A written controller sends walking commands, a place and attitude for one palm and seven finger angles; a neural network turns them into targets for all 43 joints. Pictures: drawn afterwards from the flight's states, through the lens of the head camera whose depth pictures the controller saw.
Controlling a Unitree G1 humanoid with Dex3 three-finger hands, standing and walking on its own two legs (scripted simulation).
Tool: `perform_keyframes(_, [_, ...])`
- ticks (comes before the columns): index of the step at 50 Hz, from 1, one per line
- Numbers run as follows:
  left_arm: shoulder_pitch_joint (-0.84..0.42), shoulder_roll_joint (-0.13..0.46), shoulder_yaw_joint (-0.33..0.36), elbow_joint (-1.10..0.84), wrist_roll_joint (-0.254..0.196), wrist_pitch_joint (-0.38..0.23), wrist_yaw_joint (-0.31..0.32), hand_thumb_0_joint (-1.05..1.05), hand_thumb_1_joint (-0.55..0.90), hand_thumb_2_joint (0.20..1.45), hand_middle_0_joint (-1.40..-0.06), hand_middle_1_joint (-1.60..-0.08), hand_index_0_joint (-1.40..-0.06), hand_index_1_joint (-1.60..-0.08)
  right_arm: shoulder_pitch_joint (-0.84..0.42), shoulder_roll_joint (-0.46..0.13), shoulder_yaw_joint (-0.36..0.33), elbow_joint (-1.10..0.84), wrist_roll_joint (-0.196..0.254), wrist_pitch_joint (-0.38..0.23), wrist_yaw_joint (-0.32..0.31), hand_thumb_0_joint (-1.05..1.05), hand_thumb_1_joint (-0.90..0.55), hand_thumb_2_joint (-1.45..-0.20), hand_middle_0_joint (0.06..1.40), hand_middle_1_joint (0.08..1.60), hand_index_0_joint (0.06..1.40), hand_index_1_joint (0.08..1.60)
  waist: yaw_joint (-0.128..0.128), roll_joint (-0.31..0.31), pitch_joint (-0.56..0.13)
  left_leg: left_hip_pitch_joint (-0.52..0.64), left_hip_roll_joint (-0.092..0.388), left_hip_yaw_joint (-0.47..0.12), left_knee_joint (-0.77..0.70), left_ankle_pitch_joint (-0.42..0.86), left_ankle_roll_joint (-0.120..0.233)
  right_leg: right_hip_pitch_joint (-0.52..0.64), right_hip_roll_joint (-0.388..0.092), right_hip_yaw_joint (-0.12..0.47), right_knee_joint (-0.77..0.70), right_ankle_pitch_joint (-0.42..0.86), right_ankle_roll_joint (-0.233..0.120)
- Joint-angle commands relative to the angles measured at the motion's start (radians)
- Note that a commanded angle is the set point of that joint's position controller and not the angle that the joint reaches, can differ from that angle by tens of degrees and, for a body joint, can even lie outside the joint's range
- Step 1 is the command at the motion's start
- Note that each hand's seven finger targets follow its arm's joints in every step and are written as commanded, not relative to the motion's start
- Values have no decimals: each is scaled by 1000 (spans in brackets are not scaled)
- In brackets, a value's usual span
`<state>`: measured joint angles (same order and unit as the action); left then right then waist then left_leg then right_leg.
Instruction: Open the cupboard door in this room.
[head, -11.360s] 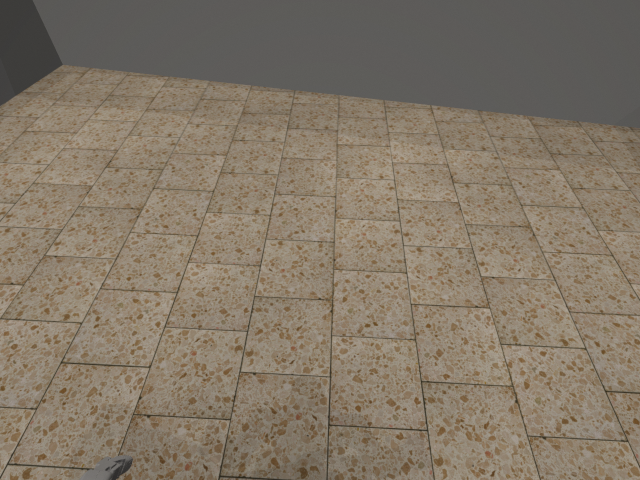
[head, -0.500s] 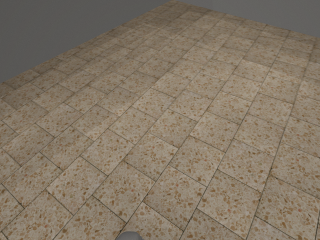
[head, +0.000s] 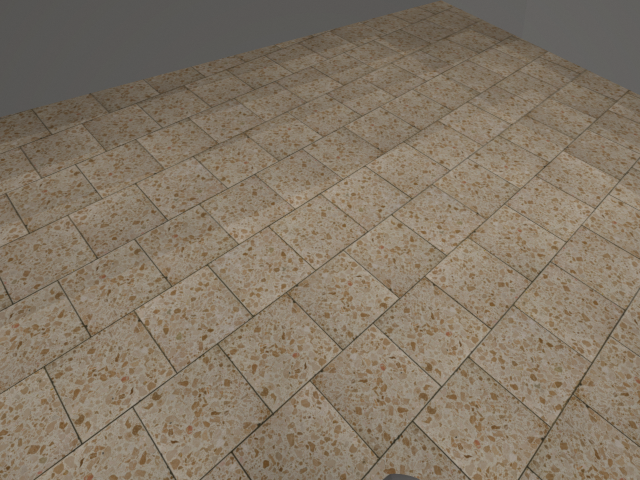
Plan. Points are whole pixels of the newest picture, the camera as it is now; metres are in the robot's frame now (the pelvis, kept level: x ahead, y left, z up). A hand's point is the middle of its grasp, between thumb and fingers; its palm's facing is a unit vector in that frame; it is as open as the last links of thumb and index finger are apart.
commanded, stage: turn or walk to find it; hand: left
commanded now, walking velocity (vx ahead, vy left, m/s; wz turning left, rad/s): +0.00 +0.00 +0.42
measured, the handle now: out of the picture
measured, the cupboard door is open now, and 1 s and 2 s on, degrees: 0 0 0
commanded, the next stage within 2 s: none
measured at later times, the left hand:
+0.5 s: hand out of the picture -0.01 +0.14 -0.15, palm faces +0.27 -0.92 -0.28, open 7.3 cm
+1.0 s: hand out of the picture -0.13 +0.19 -0.17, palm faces +0.48 -0.84 -0.24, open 7.4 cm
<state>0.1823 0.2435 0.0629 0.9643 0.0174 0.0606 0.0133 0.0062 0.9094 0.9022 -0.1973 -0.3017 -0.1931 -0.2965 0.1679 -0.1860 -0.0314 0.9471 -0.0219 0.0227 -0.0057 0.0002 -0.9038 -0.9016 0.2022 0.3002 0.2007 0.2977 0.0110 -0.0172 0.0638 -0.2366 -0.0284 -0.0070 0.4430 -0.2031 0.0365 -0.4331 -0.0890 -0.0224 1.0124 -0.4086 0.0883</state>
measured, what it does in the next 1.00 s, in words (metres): steps on the spot, turning left: right foot, then left foot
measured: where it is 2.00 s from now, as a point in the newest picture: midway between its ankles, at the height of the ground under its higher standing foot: outside the picture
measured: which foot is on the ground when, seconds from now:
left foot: down 0.00-0.18, up 0.20-0.68, down 0.70-1.00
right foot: up 0.00-0.16, down 0.18-0.70, up 0.72-1.00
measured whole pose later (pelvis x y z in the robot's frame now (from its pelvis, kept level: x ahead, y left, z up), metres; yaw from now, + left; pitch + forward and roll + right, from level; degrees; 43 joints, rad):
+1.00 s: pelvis -0.09 -0.03 +0.00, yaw +26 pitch -1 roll -1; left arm 0.20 0.25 0.06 0.98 0.02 0.06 0.01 0.01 0.91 0.90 -0.20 -0.30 -0.19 -0.30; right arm 0.16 -0.19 -0.03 0.95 -0.02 0.02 0.00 0.00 -0.90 -0.90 0.20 0.30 0.20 0.30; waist 0.02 -0.03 0.06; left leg -0.22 -0.03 0.00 0.43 -0.20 0.05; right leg -0.45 -0.09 -0.02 1.05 -0.38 0.09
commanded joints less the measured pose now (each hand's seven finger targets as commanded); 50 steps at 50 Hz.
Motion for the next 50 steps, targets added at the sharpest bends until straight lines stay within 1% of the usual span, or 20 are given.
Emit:
perform_keyframes(1, [-59,54,8,-102,-6,-30,5,0,900,900,-200,-300,-200,-300,85,-215,-68,-42,-4,-10,-10,0,-900,-900,200,300,200,300,-54,162,-100,146,266,-306,-103,344,143,-59,18,8,-109,-59,-6])
perform_keyframes(4, [-33,46,4,-105,-12,-37,8,0,900,900,-200,-300,-200,-300,67,-217,-72,-51,-7,-4,-8,0,-900,-900,200,300,200,300,-40,178,-121,97,245,-333,-70,387,136,59,47,-4,-284,-50,-18])
perform_keyframes(7, [64,68,11,-81,-14,-53,11,0,900,900,-200,-300,-200,-300,38,-201,-76,-58,3,-1,-3,0,-900,-900,200,300,200,300,13,125,-155,-41,172,-309,14,292,68,303,54,-22,-601,191,-28])
perform_keyframes(8, [96,119,21,-74,-5,-61,16,0,900,900,-200,-300,-200,-300,40,-159,-71,-67,11,-1,2,0,-900,-900,200,300,200,300,28,16,-168,-189,104,-244,89,99,10,453,-58,72,-686,217,-57])
perform_keyframes(9, [112,207,40,-76,9,-67,23,0,900,900,-200,-300,-200,-300,36,-96,-60,-90,13,-2,6,0,-900,-900,200,300,200,300,42,-256,-146,-365,-35,-74,298,-234,-61,509,-304,323,-729,270,-154])
perform_keyframes(10, [97,219,36,-94,4,-62,25,0,900,900,-200,-300,-200,-300,1,-141,-72,-100,5,6,4,0,-900,-900,200,300,200,300,51,-228,-110,-343,-22,-74,502,-381,-64,347,-406,366,-744,334,-246])
perform_keyframes(11, [35,178,37,-106,2,-65,28,0,900,900,-200,-300,-200,-300,19,-149,-79,-82,-1,20,7,0,-900,-900,200,300,200,300,18,-186,-78,-331,5,-114,626,-335,-60,262,-358,300,-759,261,-256])
perform_keyframes(13, [-59,129,21,-129,-2,-62,27,0,900,900,-200,-300,-200,-300,63,-140,-82,-33,-4,37,15,0,-900,-900,200,300,200,300,-30,-117,-3,-322,30,-88,758,-227,-69,183,-267,181,-759,191,-212])
perform_keyframes(15, [-58,92,10,-130,-3,-72,22,0,900,900,-200,-300,-200,-300,107,-120,-74,-11,-5,38,22,0,-900,-900,200,300,200,300,-43,-114,-7,-331,34,-57,783,-152,-88,223,-202,63,-723,313,-180])
perform_keyframes(21, [53,106,16,-89,3,-76,23,0,900,900,-200,-300,-200,-300,52,-123,-66,-16,-3,40,20,0,-900,-900,200,300,200,300,5,-145,-33,-330,65,-26,694,-163,-119,323,-234,29,-707,392,-204])
perform_keyframes(29, [122,165,32,-44,15,-65,18,0,900,900,-200,-300,-200,-300,-39,-98,-39,-40,13,20,16,0,-900,-900,200,300,200,300,49,-184,-84,-181,56,65,343,-270,-97,380,-278,-2,-619,609,-241])
perform_keyframes(31, [105,175,36,-38,14,-62,17,0,900,900,-200,-300,-200,-300,-12,-101,-38,-35,15,13,14,0,-900,-900,200,300,200,300,29,-198,-106,-114,52,85,238,-231,-87,368,-284,-21,-581,615,-227])
perform_keyframes(33, [73,167,37,-39,5,-56,15,0,900,900,-200,-300,-200,-300,47,-116,-41,-24,13,3,14,0,-900,-900,200,300,200,300,-15,-149,-126,37,53,91,37,-56,-73,285,-256,-78,-498,510,-164])
perform_keyframes(34, [71,146,32,-47,-4,-48,13,0,900,900,-200,-300,-200,-300,82,-161,-49,-17,11,-7,15,0,-900,-900,200,300,200,300,-41,-29,-150,167,106,21,-71,61,-53,178,-212,-127,-375,388,-112])
perform_keyframes(35, [73,80,20,-76,-11,-41,8,0,900,900,-200,-300,-200,-300,105,-259,-72,-21,2,-14,10,0,-900,-900,200,300,200,300,-55,274,-133,270,346,-300,-125,306,39,-82,-71,-173,-173,-36,-33])
perform_keyframes(36, [17,63,3,-100,-1,-30,10,0,900,900,-200,-300,-200,-300,136,-307,-82,-11,3,-3,3,0,-900,-900,200,300,200,300,-77,304,-119,210,440,-355,-134,474,128,-119,-31,-93,-36,-238,-24])
perform_keyframes(37, [-4,85,6,-94,0,-20,11,0,900,900,-200,-300,-200,-300,110,-284,-73,-10,2,0,0,0,-900,-900,200,300,200,300,-67,221,-93,128,424,-292,-146,339,147,-83,-48,-39,28,-196,-34])
perform_keyframes(38, [-18,79,12,-81,4,-16,9,0,900,900,-200,-300,-200,-300,62,-252,-66,-20,-1,-5,-9,0,-900,-900,200,300,200,300,-56,264,-56,86,365,-278,-163,279,133,-104,-49,-17,57,-142,-29])
perform_keyframes(42, [39,88,18,-40,3,-22,-6,0,900,900,-200,-300,-200,-300,-22,-212,-48,-51,5,-12,-13,0,-900,-900,200,300,200,300,-8,162,-44,85,261,-181,-150,252,100,-103,-23,-9,105,18,-15])
perform_keyframes(50, [-30,72,11,-79,-1,-24,4,0,900,900,-200,-300,-200,-300,61,-212,-64,-45,1,-11,-9,0,-900,-900,200,300,200,300,-44,151,-72,123,267,-278,-143,235,135,-90,-2,10,-27,-16,0])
